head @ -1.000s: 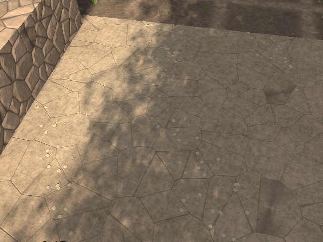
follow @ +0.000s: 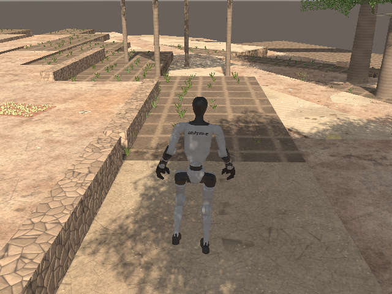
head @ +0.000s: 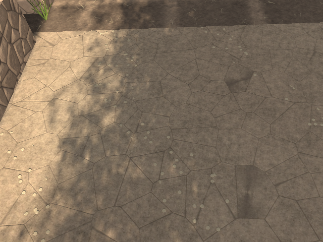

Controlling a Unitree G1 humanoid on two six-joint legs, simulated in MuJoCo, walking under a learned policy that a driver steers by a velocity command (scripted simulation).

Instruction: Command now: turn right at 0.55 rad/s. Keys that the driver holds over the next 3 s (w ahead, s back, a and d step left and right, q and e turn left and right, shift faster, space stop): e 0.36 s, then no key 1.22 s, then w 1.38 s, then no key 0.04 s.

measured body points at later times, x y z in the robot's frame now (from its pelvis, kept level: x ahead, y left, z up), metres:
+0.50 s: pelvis +0.01 +0.04 +0.00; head +0.06 +0.05 +0.44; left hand +0.23 +0.28 -0.11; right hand +0.07 -0.27 -0.10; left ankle +0.05 +0.15 -0.75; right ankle -0.05 -0.09 -0.67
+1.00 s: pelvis +0.01 -0.01 -0.01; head +0.01 -0.02 +0.44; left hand +0.24 +0.17 -0.11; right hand +0.01 -0.31 -0.13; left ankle +0.05 +0.15 -0.75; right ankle -0.04 -0.10 -0.75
